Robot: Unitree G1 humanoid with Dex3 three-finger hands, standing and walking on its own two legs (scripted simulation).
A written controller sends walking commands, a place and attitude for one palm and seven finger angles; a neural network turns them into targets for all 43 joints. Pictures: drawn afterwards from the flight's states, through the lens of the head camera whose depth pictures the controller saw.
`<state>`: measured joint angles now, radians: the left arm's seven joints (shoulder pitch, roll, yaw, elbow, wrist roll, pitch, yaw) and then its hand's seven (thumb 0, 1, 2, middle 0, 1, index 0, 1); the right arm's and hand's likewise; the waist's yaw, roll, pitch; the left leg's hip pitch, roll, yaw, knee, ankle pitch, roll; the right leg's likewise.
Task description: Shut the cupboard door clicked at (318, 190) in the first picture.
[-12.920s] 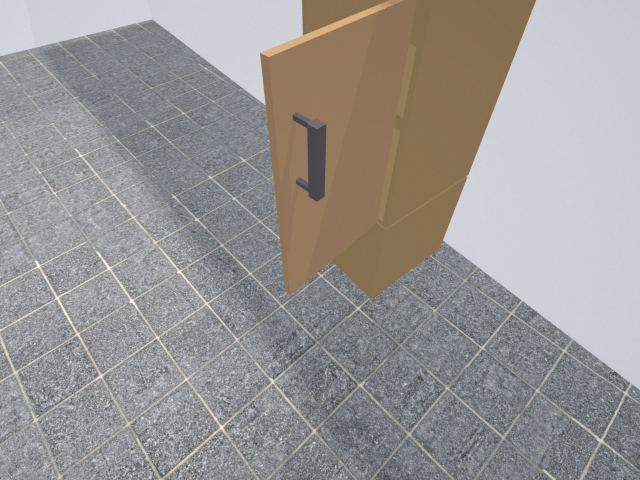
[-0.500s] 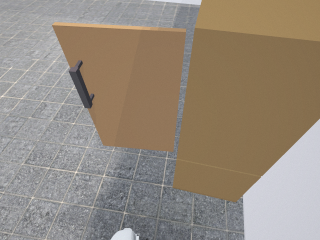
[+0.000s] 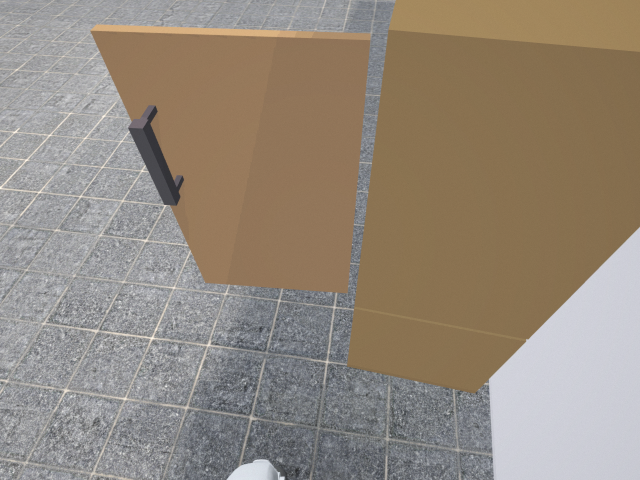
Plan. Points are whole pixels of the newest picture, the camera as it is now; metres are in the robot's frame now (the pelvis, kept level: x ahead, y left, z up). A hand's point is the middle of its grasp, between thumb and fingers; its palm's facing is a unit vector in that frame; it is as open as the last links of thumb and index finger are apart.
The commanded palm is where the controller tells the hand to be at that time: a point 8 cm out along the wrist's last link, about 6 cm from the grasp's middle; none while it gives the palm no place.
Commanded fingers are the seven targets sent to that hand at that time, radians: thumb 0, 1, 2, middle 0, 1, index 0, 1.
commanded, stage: come to a stop and stand still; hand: left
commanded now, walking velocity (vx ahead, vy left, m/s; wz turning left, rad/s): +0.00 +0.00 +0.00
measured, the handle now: (161, 157) +0.54 +0.29 +0.08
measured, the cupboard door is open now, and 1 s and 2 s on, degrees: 97 97 97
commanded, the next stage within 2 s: look again from close up in 0.30 s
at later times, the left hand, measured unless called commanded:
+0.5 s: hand out of the picture +0.00 +0.16 -0.17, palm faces +0.00 -0.98 -0.19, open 7.3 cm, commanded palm none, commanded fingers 0.00 0.90 0.90 -0.20 -0.30 -0.20 -0.30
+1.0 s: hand out of the picture +0.00 +0.19 -0.16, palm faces -0.01 -0.98 -0.21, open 7.4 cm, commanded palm none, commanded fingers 0.00 0.90 0.90 -0.20 -0.30 -0.20 -0.30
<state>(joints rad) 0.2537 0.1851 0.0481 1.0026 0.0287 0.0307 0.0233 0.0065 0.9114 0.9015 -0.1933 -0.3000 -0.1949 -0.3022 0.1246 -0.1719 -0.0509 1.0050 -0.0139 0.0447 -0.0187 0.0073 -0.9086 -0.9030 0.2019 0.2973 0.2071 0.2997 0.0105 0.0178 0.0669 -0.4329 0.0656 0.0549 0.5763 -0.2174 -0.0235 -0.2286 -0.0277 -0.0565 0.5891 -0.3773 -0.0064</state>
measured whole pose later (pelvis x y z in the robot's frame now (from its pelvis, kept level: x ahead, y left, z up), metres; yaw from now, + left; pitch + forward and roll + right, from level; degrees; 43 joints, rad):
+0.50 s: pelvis -0.01 -0.01 +0.01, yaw +0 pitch -1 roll -1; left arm 0.28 0.13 -0.01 1.11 0.02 -0.03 0.05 0.01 0.92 0.90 -0.20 -0.30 -0.20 -0.30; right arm 0.28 -0.14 -0.01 1.11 -0.02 0.00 -0.02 0.02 -0.92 -0.90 0.20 0.30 0.20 0.30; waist -0.02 0.03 0.04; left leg -0.26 0.05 0.03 0.54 -0.26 -0.01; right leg -0.18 0.01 -0.07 0.48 -0.29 -0.02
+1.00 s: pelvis +0.00 +0.01 +0.01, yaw -1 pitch -1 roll +0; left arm 0.29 0.17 -0.01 1.09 0.02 -0.02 0.03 0.01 0.91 0.90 -0.19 -0.30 -0.20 -0.30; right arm 0.27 -0.17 0.02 1.10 -0.01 -0.02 -0.02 0.01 -0.92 -0.90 0.20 0.30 0.20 0.30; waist 0.01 0.00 0.03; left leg -0.21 0.00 0.07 0.46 -0.24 0.02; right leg -0.17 -0.03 -0.04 0.48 -0.30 0.01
